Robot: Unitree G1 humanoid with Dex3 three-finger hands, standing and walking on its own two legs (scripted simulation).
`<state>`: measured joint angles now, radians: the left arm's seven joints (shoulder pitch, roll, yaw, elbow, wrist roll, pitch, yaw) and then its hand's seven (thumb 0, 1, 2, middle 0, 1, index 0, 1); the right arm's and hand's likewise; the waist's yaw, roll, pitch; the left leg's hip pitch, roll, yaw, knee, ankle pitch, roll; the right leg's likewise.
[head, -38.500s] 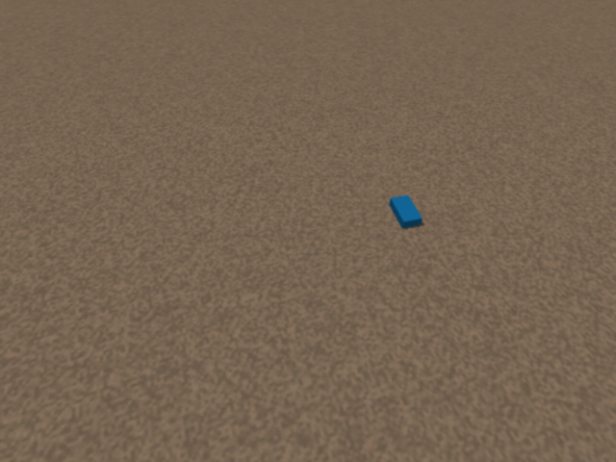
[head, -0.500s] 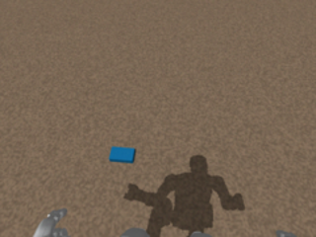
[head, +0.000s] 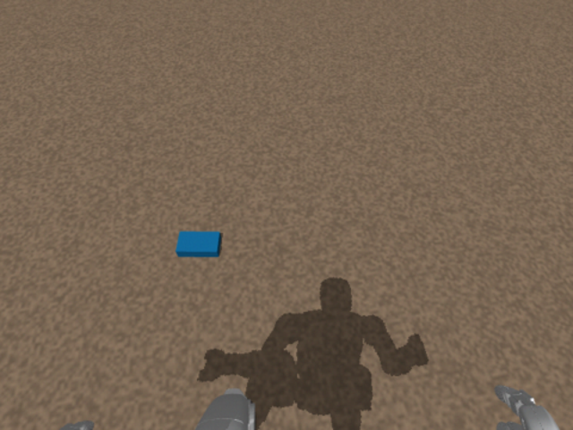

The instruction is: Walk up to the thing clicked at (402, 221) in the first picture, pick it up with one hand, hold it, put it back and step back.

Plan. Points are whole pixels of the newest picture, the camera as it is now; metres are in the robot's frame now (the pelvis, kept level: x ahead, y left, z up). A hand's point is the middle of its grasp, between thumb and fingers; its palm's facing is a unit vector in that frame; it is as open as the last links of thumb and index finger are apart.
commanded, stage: step back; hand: left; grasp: from above
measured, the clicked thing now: (199, 244) +0.77 +0.38 -0.73
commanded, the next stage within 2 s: stand in 1.66 s
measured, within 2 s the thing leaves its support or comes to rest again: neither
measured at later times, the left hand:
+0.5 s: hand out of the picture -0.06 +0.25 -0.13, palm faces +0.08 -0.93 -0.35, open 7.4 cm
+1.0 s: hand out of the picture -0.23 +0.24 -0.14, palm faces +0.11 -0.92 -0.37, open 7.4 cm
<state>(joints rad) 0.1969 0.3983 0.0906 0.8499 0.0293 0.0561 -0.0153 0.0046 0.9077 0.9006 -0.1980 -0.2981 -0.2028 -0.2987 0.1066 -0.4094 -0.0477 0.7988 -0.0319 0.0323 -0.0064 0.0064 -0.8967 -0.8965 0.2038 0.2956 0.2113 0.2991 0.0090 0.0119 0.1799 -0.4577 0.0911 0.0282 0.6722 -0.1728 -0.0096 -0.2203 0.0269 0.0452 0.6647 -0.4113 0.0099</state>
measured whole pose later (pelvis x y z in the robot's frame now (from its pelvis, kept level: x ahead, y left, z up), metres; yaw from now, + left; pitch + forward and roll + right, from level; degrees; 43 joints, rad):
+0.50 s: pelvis -0.16 -0.02 +0.01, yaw +5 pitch -2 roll -1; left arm 0.12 0.39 0.07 0.80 0.01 0.08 0.00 0.00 0.91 0.90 -0.20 -0.30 -0.20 -0.30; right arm 0.18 -0.36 -0.03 0.87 -0.04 0.02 -0.01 0.01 -0.90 -0.90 0.20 0.30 0.21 0.30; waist 0.00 -0.04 0.15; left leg -0.33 0.00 0.00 0.61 -0.24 0.04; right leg -0.47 0.09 0.13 1.19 -0.51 0.00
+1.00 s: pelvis -0.23 -0.04 +0.01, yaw +6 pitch -3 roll +1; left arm 0.26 0.39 0.06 0.95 0.04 0.01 -0.02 0.01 0.90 0.90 -0.20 -0.30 -0.21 -0.30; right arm 0.26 -0.37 -0.06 1.00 -0.04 -0.01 0.02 0.01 -0.90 -0.90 0.20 0.29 0.21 0.30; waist 0.03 -0.03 0.08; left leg -0.26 -0.05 0.00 0.56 -0.25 0.02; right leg -0.22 -0.06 -0.01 0.68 -0.43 -0.01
